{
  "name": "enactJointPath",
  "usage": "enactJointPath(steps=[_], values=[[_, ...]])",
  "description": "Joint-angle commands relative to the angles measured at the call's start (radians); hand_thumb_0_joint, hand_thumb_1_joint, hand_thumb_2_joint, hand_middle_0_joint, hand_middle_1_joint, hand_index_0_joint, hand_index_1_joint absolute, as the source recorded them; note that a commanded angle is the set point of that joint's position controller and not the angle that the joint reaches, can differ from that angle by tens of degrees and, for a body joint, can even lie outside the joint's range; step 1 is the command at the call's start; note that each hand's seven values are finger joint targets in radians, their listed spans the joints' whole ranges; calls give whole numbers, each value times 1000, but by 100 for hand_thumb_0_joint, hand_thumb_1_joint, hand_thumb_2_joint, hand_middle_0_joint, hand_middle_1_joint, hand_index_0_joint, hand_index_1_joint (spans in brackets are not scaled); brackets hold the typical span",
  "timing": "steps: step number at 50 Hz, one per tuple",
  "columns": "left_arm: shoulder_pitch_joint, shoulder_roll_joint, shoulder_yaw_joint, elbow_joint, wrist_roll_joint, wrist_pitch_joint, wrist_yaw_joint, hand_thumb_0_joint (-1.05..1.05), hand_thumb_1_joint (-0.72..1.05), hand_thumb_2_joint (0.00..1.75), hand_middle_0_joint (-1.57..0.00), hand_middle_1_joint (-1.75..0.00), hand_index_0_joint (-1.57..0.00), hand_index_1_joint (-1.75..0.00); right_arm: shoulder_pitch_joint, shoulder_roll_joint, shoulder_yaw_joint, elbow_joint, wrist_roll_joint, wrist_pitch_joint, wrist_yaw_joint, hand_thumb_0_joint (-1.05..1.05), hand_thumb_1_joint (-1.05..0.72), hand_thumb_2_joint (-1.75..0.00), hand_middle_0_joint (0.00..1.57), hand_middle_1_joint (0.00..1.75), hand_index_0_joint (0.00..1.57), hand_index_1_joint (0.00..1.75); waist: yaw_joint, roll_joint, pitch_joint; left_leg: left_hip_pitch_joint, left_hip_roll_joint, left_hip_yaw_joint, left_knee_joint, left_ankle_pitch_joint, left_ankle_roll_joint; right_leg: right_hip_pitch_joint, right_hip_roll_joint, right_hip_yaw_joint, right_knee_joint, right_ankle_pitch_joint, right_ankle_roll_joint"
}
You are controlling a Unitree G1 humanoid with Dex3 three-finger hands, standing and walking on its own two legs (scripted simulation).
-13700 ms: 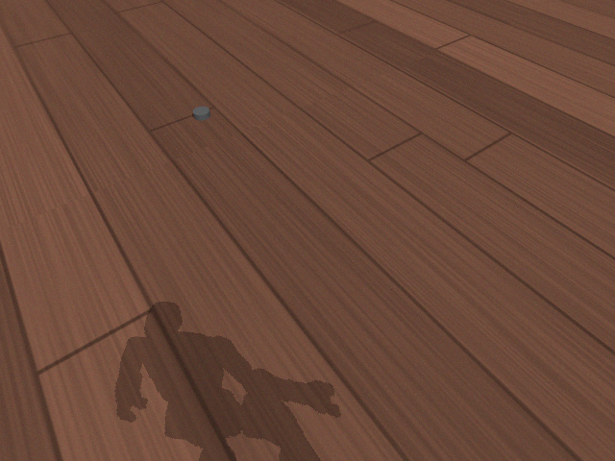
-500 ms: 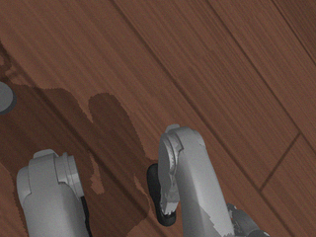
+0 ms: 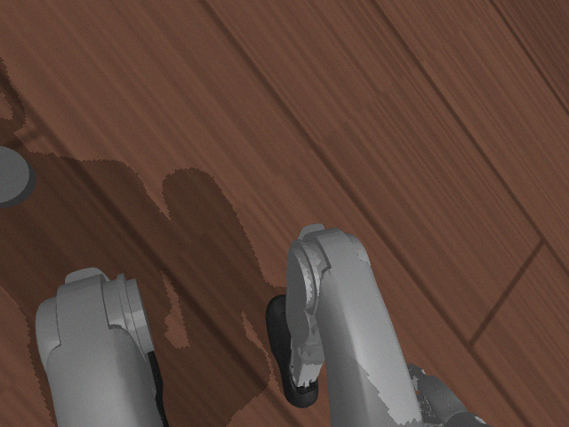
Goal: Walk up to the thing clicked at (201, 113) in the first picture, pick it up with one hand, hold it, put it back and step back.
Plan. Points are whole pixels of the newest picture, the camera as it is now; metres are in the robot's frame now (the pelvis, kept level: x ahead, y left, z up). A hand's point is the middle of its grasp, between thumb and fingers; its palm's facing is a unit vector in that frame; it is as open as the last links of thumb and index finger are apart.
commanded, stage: rise first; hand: left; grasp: from above
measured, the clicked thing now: out of the picture +0.48 +0.34 -0.30
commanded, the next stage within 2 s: approach in 0.34 s
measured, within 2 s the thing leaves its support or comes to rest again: neither
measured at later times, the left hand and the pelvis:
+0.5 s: hand out of the picture +0.43 +0.37 -0.17, palm faces -0.43 -0.11 -0.89, open 13.9 cm; pelvis +0.00 +0.00 +0.00, yaw +0 degrees
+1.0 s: hand out of the picture +0.48 +0.33 -0.17, palm faces -0.44 -0.08 -0.90, open 14.3 cm; pelvis +0.00 +0.00 +0.00, yaw -1 degrees
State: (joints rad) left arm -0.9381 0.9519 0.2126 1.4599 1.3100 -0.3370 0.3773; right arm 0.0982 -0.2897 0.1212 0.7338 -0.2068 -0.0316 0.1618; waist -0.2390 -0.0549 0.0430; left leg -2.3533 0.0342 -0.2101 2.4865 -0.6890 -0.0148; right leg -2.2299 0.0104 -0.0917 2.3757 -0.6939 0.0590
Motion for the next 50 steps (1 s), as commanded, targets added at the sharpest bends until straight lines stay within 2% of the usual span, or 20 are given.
enactJointPath(steps=[1,5,14,15,20,21,22,24,26,28,30,33,34,36,39,40,43,45,47,50], values=[[-261,290,22,-124,-21,-2,36,0,-54,102,-14,-93,-10,-97,199,-275,-85,3,0,8,-13,0,-90,-90,20,30,20,30,-16,384,-670,543,-13,122,-253,189,33,262,35,-106,-220,229,-80],[-257,304,22,-117,-19,-7,36,0,-52,100,-16,-93,-12,-96,192,-273,-83,0,3,6,-16,0,-90,-90,20,30,20,30,-3,373,-664,524,-14,127,-254,161,34,261,37,-102,-229,205,-83],[-264,297,12,-83,0,-9,47,0,-52,100,-16,-92,-12,-95,201,-272,-73,6,-2,4,-14,0,-90,-90,20,30,20,30,-21,393,-659,546,-14,124,-246,197,31,259,38,-106,-215,235,-80],[-284,308,20,-94,-11,-12,53,0,-51,99,-16,-92,-13,-95,197,-278,-74,2,-2,3,-15,0,-90,-90,20,30,20,30,-21,384,-656,534,-14,120,-247,185,32,253,37,-109,-217,225,-79],[-277,336,37,-114,-5,-8,60,0,-50,98,-17,-91,-14,-94,193,-281,-72,0,-4,-1,-17,0,-90,-90,20,30,20,30,-8,418,-689,564,-14,125,-248,198,30,261,36,-108,-209,234,-79],[-267,325,24,-88,-1,-5,58,0,-49,97,-17,-92,-14,-94,185,-277,-74,-4,-1,-4,-17,0,-90,-90,20,30,20,30,-12,413,-663,543,-14,126,-248,173,30,243,37,-106,-210,217,-84],[-260,315,22,-82,-3,-2,58,0,-56,105,-19,-88,-12,-95,187,-278,-74,-1,-3,-6,-17,0,-90,-90,20,30,20,30,-12,395,-647,528,-14,129,-246,163,32,243,36,-105,-217,209,-81],[-263,298,14,-95,-6,0,58,0,-57,103,-8,-98,-6,-100,194,-278,-73,0,-3,-7,-16,0,-89,-89,20,30,20,30,-15,418,-646,529,-17,126,-259,155,30,242,36,-110,-214,202,-80],[-283,273,-4,-117,-9,1,56,0,-59,105,-7,-97,-4,-100,198,-278,-79,2,-1,-12,-15,0,-89,-89,20,30,20,30,-27,408,-662,552,-14,119,-258,167,30,232,36,-115,-210,212,-80],[-315,226,-47,-123,-11,0,54,0,-59,105,-7,-98,-5,-101,200,-274,-82,1,3,-16,-14,0,-89,-89,20,30,20,30,-48,404,-666,545,-12,117,-252,160,30,229,38,-112,-216,217,-83],[-364,202,-65,-126,-10,5,62,0,-57,104,-7,-99,-5,-101,225,-280,-81,8,2,-23,-13,0,-89,-89,20,30,20,30,-78,395,-646,548,-11,114,-245,170,31,218,35,-116,-217,228,-78],[-424,184,-87,-122,-7,14,83,0,-58,105,-7,-99,-5,-101,232,-280,-79,8,8,-32,-16,0,-89,-89,20,30,20,30,-87,419,-663,553,-8,113,-256,145,27,209,39,-117,-228,210,-82],[-419,184,-88,-94,4,27,91,0,-58,104,-7,-100,-5,-102,239,-281,-72,14,6,-35,-16,0,-89,-89,20,30,20,30,-93,423,-643,551,-10,119,-252,153,28,212,36,-117,-228,218,-78],[-459,236,-65,-87,19,47,111,0,-58,105,-7,-100,-5,-102,240,-286,-64,10,7,-38,-18,0,-89,-89,20,30,20,30,-83,447,-687,567,-10,120,-252,175,26,223,38,-115,-217,239,-81],[-429,247,-56,7,26,97,123,0,-59,105,-7,-100,-5,-102,244,-284,-50,-5,7,-48,-14,0,-89,-89,20,30,20,30,-82,430,-637,526,-12,132,-247,179,32,229,38,-106,-222,249,-83],[-429,256,-50,9,21,111,121,0,-60,106,-7,-99,-4,-102,247,-289,-47,-13,7,-51,-12,0,-89,-89,20,30,20,30,-88,414,-631,518,-14,133,-247,184,34,236,37,-109,-220,249,-81],[-356,276,-43,31,1,152,102,0,-60,105,-7,-100,-5,-102,226,-289,-32,-39,12,-55,-9,0,-89,-89,20,30,20,30,-58,417,-666,515,-15,141,-252,203,40,294,41,-95,-227,271,-81],[-313,302,-22,23,-35,167,86,0,-59,104,-7,-100,-5,-102,218,-290,-31,-50,20,-50,-8,0,-89,-89,20,30,20,30,-36,397,-675,475,-17,144,-260,202,43,332,39,-93,-232,268,-79],[-260,273,-37,-9,-55,175,46,0,-59,104,-7,-101,-5,-102,215,-284,-39,-52,26,-49,-5,0,-89,-89,20,30,20,30,-31,369,-693,480,-16,147,-257,202,47,357,44,-88,-237,272,-76],[-256,285,-25,-76,-96,156,3,0,-59,103,-6,-100,-5,-102,223,-282,-39,-53,33,-44,-3,0,-89,-89,20,30,20,30,-35,339,-710,444,-15,145,-244,211,52,411,43,-80,-242,286,-68]])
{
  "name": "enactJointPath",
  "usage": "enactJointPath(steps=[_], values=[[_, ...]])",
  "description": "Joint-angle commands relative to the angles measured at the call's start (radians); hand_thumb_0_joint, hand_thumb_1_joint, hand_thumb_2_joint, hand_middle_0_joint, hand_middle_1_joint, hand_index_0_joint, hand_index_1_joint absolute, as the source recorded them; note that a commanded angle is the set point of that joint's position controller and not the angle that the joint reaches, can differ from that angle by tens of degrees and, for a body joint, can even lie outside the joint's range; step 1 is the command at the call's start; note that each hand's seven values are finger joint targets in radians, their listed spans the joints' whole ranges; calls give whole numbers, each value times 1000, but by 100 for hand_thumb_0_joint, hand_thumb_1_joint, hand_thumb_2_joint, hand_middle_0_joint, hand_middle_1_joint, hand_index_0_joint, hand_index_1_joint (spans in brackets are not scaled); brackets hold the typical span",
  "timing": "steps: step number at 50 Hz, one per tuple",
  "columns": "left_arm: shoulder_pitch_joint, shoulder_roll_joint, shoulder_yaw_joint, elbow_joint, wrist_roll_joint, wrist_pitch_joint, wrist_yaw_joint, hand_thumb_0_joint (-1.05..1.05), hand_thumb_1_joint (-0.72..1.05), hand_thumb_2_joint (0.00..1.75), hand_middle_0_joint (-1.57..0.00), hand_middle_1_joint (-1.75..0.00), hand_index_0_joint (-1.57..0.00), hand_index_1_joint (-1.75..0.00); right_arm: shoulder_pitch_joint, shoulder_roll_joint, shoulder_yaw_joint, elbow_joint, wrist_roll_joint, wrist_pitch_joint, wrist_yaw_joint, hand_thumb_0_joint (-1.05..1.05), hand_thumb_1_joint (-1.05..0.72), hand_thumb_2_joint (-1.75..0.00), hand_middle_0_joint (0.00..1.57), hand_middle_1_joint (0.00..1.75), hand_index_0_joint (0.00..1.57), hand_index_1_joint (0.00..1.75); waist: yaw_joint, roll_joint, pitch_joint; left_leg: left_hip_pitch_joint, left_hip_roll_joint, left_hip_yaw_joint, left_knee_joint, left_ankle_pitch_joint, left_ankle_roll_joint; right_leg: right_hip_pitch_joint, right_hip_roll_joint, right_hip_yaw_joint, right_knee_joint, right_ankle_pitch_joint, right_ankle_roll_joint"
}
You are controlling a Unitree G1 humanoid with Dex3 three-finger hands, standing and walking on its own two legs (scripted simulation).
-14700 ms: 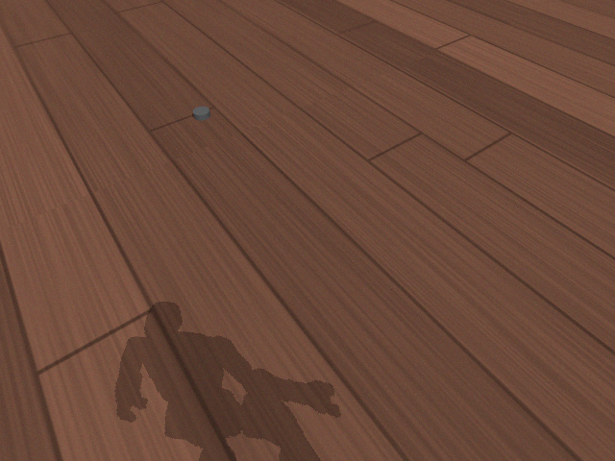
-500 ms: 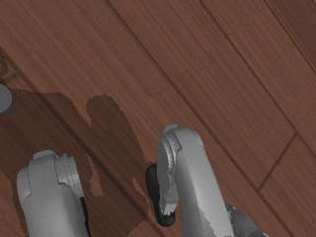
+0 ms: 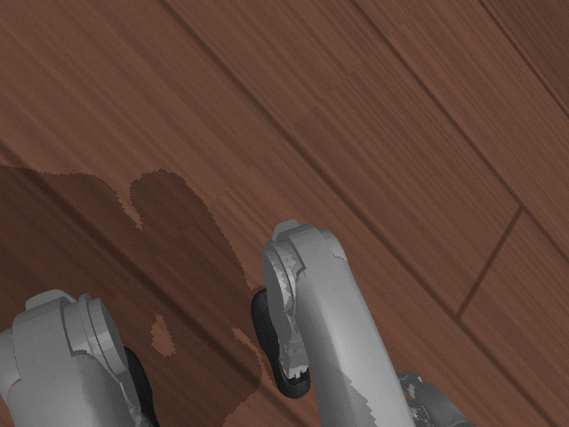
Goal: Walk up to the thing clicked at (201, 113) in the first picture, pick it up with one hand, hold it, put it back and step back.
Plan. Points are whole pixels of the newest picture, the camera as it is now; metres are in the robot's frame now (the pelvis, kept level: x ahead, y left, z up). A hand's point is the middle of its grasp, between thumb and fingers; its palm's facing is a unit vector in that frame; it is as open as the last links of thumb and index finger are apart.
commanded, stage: approach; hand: left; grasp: from above
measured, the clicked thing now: out of the picture +0.48 +0.34 -0.30
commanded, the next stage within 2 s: close in in 0.08 s
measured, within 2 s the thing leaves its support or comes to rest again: neither
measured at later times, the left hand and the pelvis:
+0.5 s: hand out of the picture +0.45 +0.34 -0.21, palm faces -0.46 -0.12 -0.88, open 14.2 cm; pelvis +0.00 +0.00 -0.01, yaw +0 degrees
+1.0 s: hand out of the picture +0.46 +0.34 -0.25, palm faces -0.46 -0.15 -0.88, open 14.5 cm; pelvis +0.00 +0.00 -0.02, yaw -3 degrees
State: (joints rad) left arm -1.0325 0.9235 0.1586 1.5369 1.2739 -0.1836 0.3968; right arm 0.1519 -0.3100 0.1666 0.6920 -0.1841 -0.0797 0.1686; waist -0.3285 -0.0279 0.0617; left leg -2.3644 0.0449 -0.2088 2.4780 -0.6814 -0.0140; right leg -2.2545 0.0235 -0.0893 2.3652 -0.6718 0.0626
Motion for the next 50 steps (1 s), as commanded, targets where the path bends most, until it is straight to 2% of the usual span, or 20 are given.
enactJointPath(steps=[1,5,9,12,14,16,23,24,25,27,28,31,32,37,39,42,44,45,47,50], values=[[-166,311,25,-181,-70,-10,-25,0,-60,104,-7,-100,-5,-102,165,-263,-88,-9,15,9,-9,0,-89,-89,20,30,20,30,56,303,-727,459,-22,138,-233,198,50,428,30,-84,-235,256,-73],[-240,310,31,-252,-61,-89,-32,0,-60,105,-7,-99,-5,-101,190,-273,-95,7,5,17,-17,0,-89,-89,20,30,20,30,22,326,-698,480,-23,123,-221,170,37,386,29,-100,-242,215,-82],[-264,295,28,-276,-29,-138,-5,0,-59,105,-7,-100,-5,-102,198,-265,-106,19,-3,19,-15,0,-89,-90,20,30,20,30,24,400,-724,575,-17,119,-228,178,25,345,26,-105,-232,221,-84],[-253,222,-20,-156,-6,-142,21,0,-59,104,-6,-99,-5,-101,194,-261,-101,29,-10,18,-13,0,-89,-90,20,30,20,30,-7,354,-632,519,-19,113,-225,135,28,284,28,-119,-231,185,-85],[-265,240,-12,-119,10,-145,41,0,-56,110,-8,-99,-5,-103,201,-273,-93,31,-19,18,-15,0,-89,-90,20,30,20,30,-14,330,-617,503,-21,104,-231,135,31,284,29,-130,-233,184,-82],[-247,224,-37,-45,26,-139,55,0,-57,110,-7,-100,-4,-103,185,-275,-87,31,-20,9,-13,0,-89,-90,20,30,20,30,-16,337,-579,525,-19,103,-231,148,29,254,29,-133,-217,192,-85],[-295,302,-17,18,58,-137,137,0,-58,106,-7,-97,-3,-100,150,-300,-46,14,-46,-19,-6,0,-89,-90,20,30,20,30,-36,384,-590,565,-13,95,-221,192,24,276,34,-149,-183,232,-80],[-302,349,12,0,71,-138,158,0,-59,105,-6,-96,-3,-99,139,-302,-42,9,-51,-22,-5,0,-89,-90,20,30,20,30,-31,402,-605,563,-9,95,-217,179,24,288,39,-145,-183,223,-83],[-302,330,-9,23,73,-134,168,0,-59,104,-6,-96,-3,-99,143,-304,-37,10,-54,-26,-4,0,-89,-90,20,30,20,30,-38,402,-600,555,-12,99,-214,184,23,284,37,-148,-176,231,-82],[-309,367,19,4,78,-128,198,0,-59,104,-6,-96,-3,-100,135,-310,-29,5,-64,-33,-5,0,-89,-90,20,30,20,30,-35,425,-636,576,-9,97,-208,202,21,307,40,-150,-173,249,-81],[-296,359,5,26,87,-119,204,0,-60,104,-6,-95,-2,-99,121,-307,-24,-5,-72,-41,0,0,-89,-90,20,30,20,30,-46,434,-619,566,-7,102,-195,195,22,305,41,-142,-166,248,-82],[-293,393,35,40,71,-97,231,0,-60,104,-6,-95,-2,-99,120,-319,-18,-3,-78,-56,3,0,-89,-90,20,30,20,30,-46,405,-602,516,-5,101,-179,182,29,315,45,-143,-171,248,-76],[-284,373,21,40,74,-87,229,0,-61,104,-6,-94,-2,-98,126,-321,-13,-7,-86,-64,7,0,-89,-90,20,30,20,30,-56,417,-594,533,-6,102,-179,187,27,310,44,-146,-164,253,-75],[-226,420,65,63,40,-54,215,0,-61,105,-6,-94,-2,-99,135,-329,-9,1,-95,-80,14,0,-90,-90,20,30,20,30,-42,403,-597,499,1,93,-163,192,30,346,51,-142,-168,261,-73],[-226,387,41,37,20,-54,195,0,-61,104,-6,-94,-2,-99,134,-330,-6,-6,-96,-86,17,0,-90,-90,20,30,20,30,-50,417,-600,500,-2,90,-164,206,28,359,49,-147,-164,274,-73],[-208,399,51,30,-3,-56,168,0,-61,103,-6,-95,-2,-98,146,-337,-5,-2,-95,-89,21,0,-90,-90,20,30,20,30,-53,404,-600,518,1,77,-157,229,26,362,50,-160,-154,290,-71],[-206,417,52,29,-8,-71,157,0,-60,102,-6,-96,-3,-99,144,-334,7,2,-97,-86,26,0,-90,-90,20,30,20,30,-60,403,-578,496,3,76,-152,216,28,372,51,-157,-158,281,-69],[-182,434,70,16,-7,-79,157,0,-61,104,-6,-96,-2,-99,147,-336,10,1,-95,-80,23,0,-90,-90,20,30,20,30,-46,397,-591,495,4,71,-157,229,28,391,54,-162,-164,289,-70],[-180,409,50,14,-6,-95,157,0,-61,103,-6,-96,-2,-99,128,-342,4,-6,-96,-76,23,0,-90,-90,20,30,20,30,-44,415,-582,514,4,68,-162,228,20,368,53,-169,-155,279,-76],[-198,406,44,10,2,-120,164,0,-58,102,-6,-97,-3,-99,137,-335,21,2,-101,-71,28,0,-89,-90,20,30,20,30,-66,420,-572,534,9,57,-157,249,18,367,55,-180,-147,298,-72]])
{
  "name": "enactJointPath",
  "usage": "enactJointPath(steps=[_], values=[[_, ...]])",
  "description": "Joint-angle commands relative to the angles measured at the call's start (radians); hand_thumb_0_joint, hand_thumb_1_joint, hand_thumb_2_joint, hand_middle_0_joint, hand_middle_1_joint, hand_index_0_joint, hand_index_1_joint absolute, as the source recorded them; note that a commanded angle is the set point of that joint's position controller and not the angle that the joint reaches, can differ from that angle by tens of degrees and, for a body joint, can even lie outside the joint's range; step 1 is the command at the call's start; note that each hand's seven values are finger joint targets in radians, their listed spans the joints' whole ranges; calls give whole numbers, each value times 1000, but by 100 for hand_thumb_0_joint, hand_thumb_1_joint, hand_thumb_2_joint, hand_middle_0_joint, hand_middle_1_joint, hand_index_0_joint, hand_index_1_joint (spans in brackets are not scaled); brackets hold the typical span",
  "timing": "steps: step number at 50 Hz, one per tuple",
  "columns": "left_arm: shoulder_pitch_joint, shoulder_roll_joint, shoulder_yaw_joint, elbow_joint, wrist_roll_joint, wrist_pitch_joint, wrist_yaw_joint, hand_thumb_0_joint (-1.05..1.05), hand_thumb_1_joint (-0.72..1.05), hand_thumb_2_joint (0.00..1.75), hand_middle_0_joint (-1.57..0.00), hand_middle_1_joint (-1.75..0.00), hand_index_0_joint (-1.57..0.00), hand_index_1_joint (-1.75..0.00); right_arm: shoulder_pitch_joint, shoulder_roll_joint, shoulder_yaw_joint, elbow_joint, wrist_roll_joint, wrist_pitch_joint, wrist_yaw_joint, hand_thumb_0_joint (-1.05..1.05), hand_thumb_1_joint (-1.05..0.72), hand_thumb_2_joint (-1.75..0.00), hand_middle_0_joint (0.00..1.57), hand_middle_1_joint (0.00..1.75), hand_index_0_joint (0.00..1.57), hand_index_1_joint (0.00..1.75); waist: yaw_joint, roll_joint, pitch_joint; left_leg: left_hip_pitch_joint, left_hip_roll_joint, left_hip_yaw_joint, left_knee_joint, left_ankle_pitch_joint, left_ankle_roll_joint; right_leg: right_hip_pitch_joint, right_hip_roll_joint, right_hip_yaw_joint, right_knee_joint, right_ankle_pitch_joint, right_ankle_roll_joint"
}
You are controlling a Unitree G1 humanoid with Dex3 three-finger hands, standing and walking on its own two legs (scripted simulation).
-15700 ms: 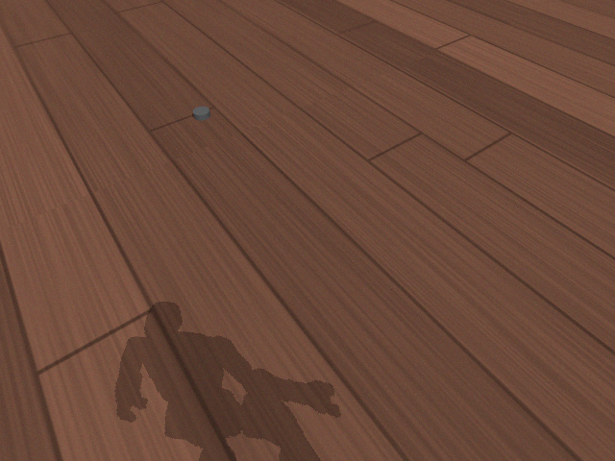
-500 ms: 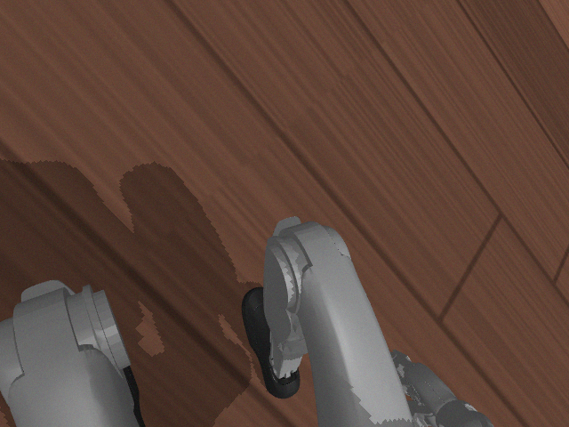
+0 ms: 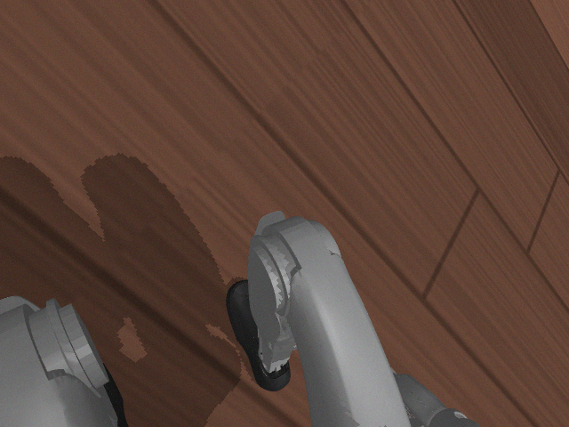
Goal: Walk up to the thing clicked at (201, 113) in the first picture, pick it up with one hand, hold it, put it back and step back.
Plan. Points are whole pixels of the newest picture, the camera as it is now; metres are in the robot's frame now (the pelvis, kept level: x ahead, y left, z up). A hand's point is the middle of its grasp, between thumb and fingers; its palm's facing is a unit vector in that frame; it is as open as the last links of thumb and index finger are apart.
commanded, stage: rest palm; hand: left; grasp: from above
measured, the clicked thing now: out of the picture +0.45 +0.36 -0.28
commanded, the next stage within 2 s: close in 0.72 s
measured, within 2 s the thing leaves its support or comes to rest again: neither
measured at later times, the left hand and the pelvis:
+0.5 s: hand out of the picture +0.43 +0.35 -0.25, palm faces -0.43 -0.15 -0.89, open 14.4 cm; pelvis +0.00 +0.00 +0.00, yaw -1 degrees
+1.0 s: hand out of the picture +0.44 +0.34 -0.25, palm faces -0.42 -0.15 -0.90, open 14.0 cm; pelvis +0.00 +0.00 +0.00, yaw -2 degrees
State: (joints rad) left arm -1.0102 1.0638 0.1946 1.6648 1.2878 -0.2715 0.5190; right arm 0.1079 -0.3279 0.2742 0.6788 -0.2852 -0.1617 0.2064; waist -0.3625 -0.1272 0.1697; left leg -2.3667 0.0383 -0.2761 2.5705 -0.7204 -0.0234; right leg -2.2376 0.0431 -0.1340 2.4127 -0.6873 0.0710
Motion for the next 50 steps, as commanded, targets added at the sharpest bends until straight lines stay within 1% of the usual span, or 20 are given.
enactJointPath(steps=[1,2,3,7,8,10,14,15,17,20,26,27,32,35,37,39,42,44,46,50], values=[[-213,278,10,-116,-6,-39,53,0,-59,104,-6,-96,-3,-100,174,-314,-81,16,-4,12,-9,0,-89,-90,20,30,20,30,-23,521,-684,530,16,128,-244,278,30,362,38,-129,-197,312,-80],[-216,271,4,-110,0,-41,59,0,-60,105,-6,-96,-2,-100,174,-322,-85,13,-7,12,-9,0,-90,-90,20,30,20,30,-32,510,-682,534,16,129,-238,279,32,359,38,-129,-199,317,-76],[-202,280,13,-102,7,-46,72,0,-60,106,-7,-96,-2,-100,167,-320,-80,16,-7,14,-10,0,-89,-90,20,30,20,30,-21,512,-681,529,18,129,-243,276,32,368,42,-128,-206,315,-77],[-217,244,-27,-61,27,-46,101,0,-60,107,-7,-96,-2,-101,147,-327,-78,11,-19,6,-6,0,-89,-90,20,30,20,30,-40,505,-630,512,18,128,-242,227,30,323,44,-137,-204,277,-77],[-240,230,-39,-74,27,-45,109,0,-60,106,-7,-96,-2,-100,145,-333,-79,7,-17,1,-6,0,-90,-90,20,30,20,30,-49,512,-623,513,17,127,-242,232,30,321,43,-138,-205,284,-76],[-236,266,-18,-65,33,-39,128,0,-59,105,-7,-96,-2,-100,149,-339,-77,12,-16,-5,-4,0,-89,-90,20,30,20,30,-42,498,-628,508,18,128,-246,225,31,331,47,-136,-207,278,-76],[-244,234,-41,-25,26,-19,147,0,-60,107,-7,-96,-2,-101,121,-339,-73,13,-19,-25,3,0,-90,-90,20,30,20,30,-46,505,-602,505,19,115,-262,190,25,288,45,-153,-196,237,-81],[-252,221,-63,-26,26,-15,147,0,-60,106,-7,-97,-2,-102,108,-345,-76,6,-18,-33,3,0,-90,-90,20,30,20,30,-50,506,-595,495,17,121,-257,176,27,289,45,-148,-201,232,-80],[-252,261,-36,-25,28,-4,154,0,-60,104,-6,-97,-3,-101,119,-349,-70,9,-13,-40,6,0,-90,-90,20,30,20,30,-42,504,-610,501,18,118,-254,196,27,304,45,-148,-200,250,-77],[-242,230,-58,-18,24,9,153,0,-60,104,-6,-98,-3,-102,112,-353,-73,-1,-17,-52,12,0,-90,-90,20,30,20,30,-49,519,-619,519,21,118,-250,217,25,322,49,-143,-196,272,-77],[-251,255,-35,-32,-4,19,140,0,-59,103,-6,-99,-3,-102,118,-355,-61,10,-8,-71,26,0,-90,-90,20,30,20,30,-48,547,-628,558,24,105,-250,263,16,312,43,-156,-178,298,-77],[-240,241,-48,-15,-8,18,135,0,-59,103,-6,-99,-3,-102,103,-346,-55,8,-6,-73,28,0,-90,-90,20,30,20,30,-48,544,-614,545,25,104,-249,253,15,318,42,-153,-174,295,-77],[-237,270,-31,-35,-9,6,136,0,-58,102,-6,-101,-3,-103,117,-362,-56,10,-11,-68,31,0,-90,-90,20,30,20,30,-45,546,-630,540,24,106,-247,267,18,344,47,-154,-183,309,-78],[-227,243,-48,-19,-13,-2,131,0,-56,104,-7,-103,-4,-106,115,-348,-38,3,-18,-72,38,0,-90,-90,20,30,20,30,-63,519,-596,511,22,106,-236,240,24,345,44,-160,-186,294,-72],[-225,263,-29,-13,-16,-8,139,0,-55,105,-7,-105,-5,-107,123,-351,-35,5,-15,-66,35,0,-90,-90,20,30,20,30,-58,503,-610,507,24,101,-239,244,25,354,47,-161,-194,298,-73],[-215,252,-50,-15,-11,-12,137,0,-55,103,-6,-104,-5,-106,119,-359,-38,-2,-21,-70,38,0,-90,-90,20,30,20,30,-62,512,-599,514,27,106,-236,242,25,362,50,-156,-194,298,-71],[-245,282,-25,-49,-15,-14,150,0,-52,101,-7,-103,-6,-104,129,-362,-38,3,-17,-71,36,0,-89,-90,20,30,20,30,-60,510,-613,512,24,102,-243,233,26,359,48,-160,-200,286,-72],[-231,263,-50,-28,-6,-8,149,0,-53,101,-7,-101,-5,-103,111,-361,-39,6,-16,-74,35,0,-89,-90,20,30,20,30,-57,522,-601,524,28,99,-239,232,20,336,47,-161,-187,281,-73],[-232,268,-53,-21,-4,-4,150,0,-52,101,-7,-102,-6,-103,119,-364,-34,-2,-16,-76,35,0,-89,-90,20,30,20,30,-67,512,-598,515,28,104,-234,234,24,357,48,-157,-195,292,-70],[-250,291,-42,-31,-15,11,153,0,-52,100,-8,-102,-6,-103,119,-374,-45,1,-10,-79,25,0,-89,-90,20,30,20,30,-58,514,-593,497,27,112,-244,220,26,365,50,-145,-215,279,-73]])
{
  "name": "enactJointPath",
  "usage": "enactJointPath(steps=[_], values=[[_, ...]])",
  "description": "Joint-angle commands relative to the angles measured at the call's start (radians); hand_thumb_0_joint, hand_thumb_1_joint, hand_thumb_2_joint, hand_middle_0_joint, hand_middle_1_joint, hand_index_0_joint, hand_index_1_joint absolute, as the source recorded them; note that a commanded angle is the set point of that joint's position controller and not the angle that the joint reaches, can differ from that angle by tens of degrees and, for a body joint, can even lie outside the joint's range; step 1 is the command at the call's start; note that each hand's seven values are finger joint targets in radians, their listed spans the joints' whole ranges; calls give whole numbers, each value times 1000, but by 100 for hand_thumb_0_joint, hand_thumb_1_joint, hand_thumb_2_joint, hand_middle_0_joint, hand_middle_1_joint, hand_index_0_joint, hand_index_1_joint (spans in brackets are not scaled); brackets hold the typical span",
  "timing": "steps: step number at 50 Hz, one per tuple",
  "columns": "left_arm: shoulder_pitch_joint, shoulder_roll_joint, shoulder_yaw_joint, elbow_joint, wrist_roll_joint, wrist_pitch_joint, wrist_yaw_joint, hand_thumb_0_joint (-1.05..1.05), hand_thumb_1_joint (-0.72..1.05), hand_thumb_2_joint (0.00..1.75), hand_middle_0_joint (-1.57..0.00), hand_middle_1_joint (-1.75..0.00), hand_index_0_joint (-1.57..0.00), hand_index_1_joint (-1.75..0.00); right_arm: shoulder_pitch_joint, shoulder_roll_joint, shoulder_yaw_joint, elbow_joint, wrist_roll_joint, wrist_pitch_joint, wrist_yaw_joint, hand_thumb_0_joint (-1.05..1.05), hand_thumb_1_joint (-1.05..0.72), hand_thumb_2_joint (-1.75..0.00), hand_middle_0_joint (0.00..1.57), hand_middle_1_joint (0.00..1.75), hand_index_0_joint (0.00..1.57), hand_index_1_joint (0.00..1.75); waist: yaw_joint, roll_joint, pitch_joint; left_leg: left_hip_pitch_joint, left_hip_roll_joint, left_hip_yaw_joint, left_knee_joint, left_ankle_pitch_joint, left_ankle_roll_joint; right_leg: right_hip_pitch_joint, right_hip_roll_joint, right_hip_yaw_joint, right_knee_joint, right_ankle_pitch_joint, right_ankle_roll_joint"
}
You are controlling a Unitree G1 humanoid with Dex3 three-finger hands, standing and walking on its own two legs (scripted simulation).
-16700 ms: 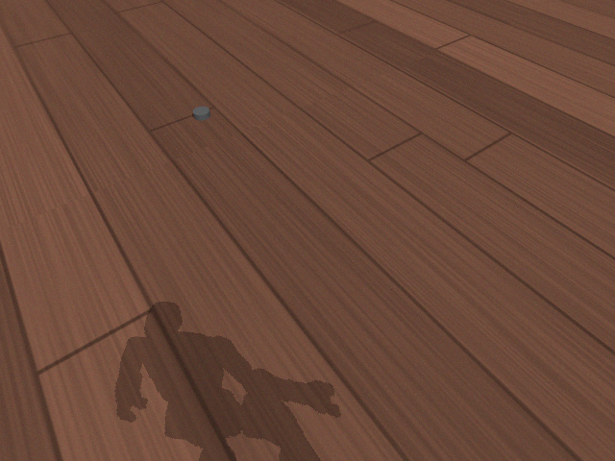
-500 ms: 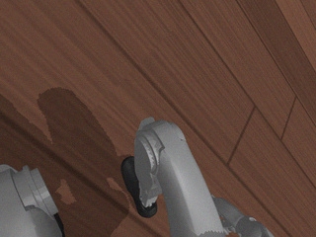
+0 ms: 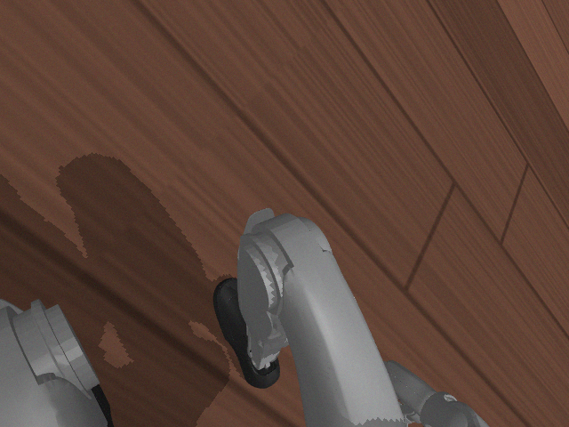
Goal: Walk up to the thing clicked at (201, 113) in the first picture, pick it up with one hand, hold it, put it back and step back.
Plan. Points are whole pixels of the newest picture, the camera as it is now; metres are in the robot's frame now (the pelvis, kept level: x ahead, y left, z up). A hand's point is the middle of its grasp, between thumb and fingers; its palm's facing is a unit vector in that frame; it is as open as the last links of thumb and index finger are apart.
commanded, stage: close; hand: left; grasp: from above
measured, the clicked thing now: out of the picture +0.45 +0.37 -0.28
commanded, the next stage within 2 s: settle in 1.42 s
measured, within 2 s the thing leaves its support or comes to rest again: leaves its support in 1.76 s
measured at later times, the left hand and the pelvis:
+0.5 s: hand out of the picture +0.42 +0.35 -0.25, palm faces -0.44 -0.17 -0.88, open 13.3 cm; pelvis +0.00 +0.00 +0.00, yaw +0 degrees
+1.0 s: hand out of the picture +0.43 +0.36 -0.25, palm faces -0.43 -0.18 -0.89, open 11.3 cm; pelvis +0.00 +0.00 +0.01, yaw +0 degrees
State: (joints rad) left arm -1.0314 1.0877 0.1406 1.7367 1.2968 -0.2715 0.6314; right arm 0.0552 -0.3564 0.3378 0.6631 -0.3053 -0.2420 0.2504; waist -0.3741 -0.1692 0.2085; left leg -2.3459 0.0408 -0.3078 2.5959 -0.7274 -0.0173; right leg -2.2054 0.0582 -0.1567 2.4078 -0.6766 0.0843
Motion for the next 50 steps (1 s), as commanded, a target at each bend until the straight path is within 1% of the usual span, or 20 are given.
enactJointPath(steps=[1,2,6,8,9,10,13,14,15,18,21,26,32,36,38,41,42,44,46,50], values=[[-232,287,30,-115,-22,14,41,0,-51,100,-8,-101,-6,-103,179,-342,-104,21,10,6,-17,0,-89,-90,20,30,20,30,-41,561,-655,486,26,134,-269,249,18,333,36,-130,-203,282,-87],[-215,276,21,-76,-21,19,36,0,-52,101,-8,-100,-6,-103,180,-341,-103,20,9,8,-19,0,-89,-90,20,30,20,30,-46,553,-648,479,26,136,-269,243,19,331,36,-128,-202,278,-88],[-222,265,15,-88,-26,19,12,0,-51,99,-8,-102,-6,-103,174,-340,-103,15,12,14,-22,0,-89,-90,20,30,20,30,-46,581,-635,501,27,122,-283,253,11,304,32,-141,-185,278,-90],[-201,244,-11,-77,-31,19,-7,0,-49,97,-8,-103,-7,-103,159,-335,-101,4,12,12,-19,0,-89,-90,20,30,20,30,-48,564,-616,493,26,129,-273,238,14,305,31,-136,-188,270,-87],[-223,275,16,-115,-37,10,-3,0,-49,98,-8,-103,-7,-103,172,-340,-102,12,13,17,-22,0,-89,-90,20,30,20,30,-43,581,-649,511,28,125,-286,256,12,323,37,-139,-198,279,-90],[-223,250,-2,-105,-36,9,-10,0,-47,96,-9,-103,-8,-103,174,-349,-107,0,14,17,-21,0,-89,-90,20,30,20,30,-52,583,-634,507,25,128,-276,264,14,314,32,-136,-195,291,-88],[-209,256,8,-116,-40,-9,-14,0,-45,96,-10,-102,-10,-102,175,-331,-92,8,13,23,-18,0,-89,-90,20,30,20,30,-48,569,-645,508,28,122,-282,271,13,331,34,-141,-196,294,-87],[-204,241,-6,-105,-37,-10,-16,0,-45,96,-9,-103,-10,-103,176,-324,-88,7,12,23,-16,0,-89,-90,20,30,20,30,-54,563,-630,503,27,126,-275,269,14,330,32,-140,-194,296,-85],[-218,250,5,-136,-39,-18,-12,0,-44,95,-9,-104,-9,-103,176,-334,-95,11,11,27,-20,0,-89,-90,20,30,20,30,-50,573,-654,517,29,122,-280,279,13,330,36,-144,-196,301,-87],[-208,240,-8,-113,-28,-25,-6,0,-40,92,-10,-106,-12,-103,166,-327,-91,8,9,26,-18,0,-89,-90,20,30,20,30,-48,582,-624,518,28,126,-282,254,10,311,34,-144,-190,280,-89],[-212,251,5,-115,-19,-31,13,0,-36,96,-13,-106,-15,-105,166,-332,-89,7,7,30,-23,0,-89,-90,20,30,20,30,-48,558,-636,495,27,125,-280,246,15,320,38,-143,-207,277,-87],[-212,231,-25,-88,-12,-21,35,0,-26,91,-17,-108,-21,-104,153,-335,-88,8,1,19,-26,0,-89,-90,20,30,20,30,-58,535,-605,485,25,129,-277,208,17,301,33,-140,-201,250,-86],[-221,259,0,-91,-21,9,55,0,-18,87,-25,-104,-28,-100,163,-345,-96,9,0,10,-31,0,-89,-90,20,30,20,30,-54,558,-642,498,32,129,-292,219,12,337,39,-132,-218,260,-89],[-215,272,8,-74,-25,29,41,0,-16,83,-25,-103,-30,-98,173,-343,-90,4,5,7,-29,0,-89,-90,20,30,20,30,-53,561,-636,493,28,129,-281,250,15,332,35,-134,-204,285,-88],[-224,261,-4,-91,-35,31,26,0,-14,81,-27,-102,-32,-97,157,-344,-99,5,11,2,-29,0,-89,-90,20,30,20,30,-49,570,-625,497,28,131,-279,240,12,318,33,-132,-200,275,-88],[-219,285,23,-121,-40,25,17,0,-10,79,-29,-101,-34,-96,172,-342,-94,8,11,6,-26,0,-89,-90,20,30,20,30,-42,582,-672,525,30,127,-283,284,10,356,36,-133,-202,306,-90],[-209,265,2,-110,-38,25,9,0,-10,78,-28,-102,-34,-96,168,-348,-100,3,14,6,-26,0,-89,-90,20,30,20,30,-45,575,-663,520,29,130,-274,285,12,347,36,-133,-200,309,-88],[-199,277,22,-103,-47,19,3,0,-7,77,-30,-102,-36,-95,173,-337,-92,9,13,11,-24,0,-89,-90,20,30,20,30,-39,567,-655,506,29,130,-276,284,13,351,37,-135,-205,311,-86],[-201,261,4,-108,-42,12,-6,0,-3,80,-34,-104,-40,-97,174,-334,-94,9,13,17,-24,0,-89,-90,20,30,20,30,-49,564,-637,493,28,135,-272,267,15,344,35,-133,-207,298,-86],[-200,254,1,-98,-43,-3,-10,0,7,84,-40,-106,-46,-99,170,-335,-93,8,14,27,-30,0,-89,-90,20,30,20,30,-45,557,-628,491,27,126,-283,250,13,327,36,-139,-207,278,-89]])
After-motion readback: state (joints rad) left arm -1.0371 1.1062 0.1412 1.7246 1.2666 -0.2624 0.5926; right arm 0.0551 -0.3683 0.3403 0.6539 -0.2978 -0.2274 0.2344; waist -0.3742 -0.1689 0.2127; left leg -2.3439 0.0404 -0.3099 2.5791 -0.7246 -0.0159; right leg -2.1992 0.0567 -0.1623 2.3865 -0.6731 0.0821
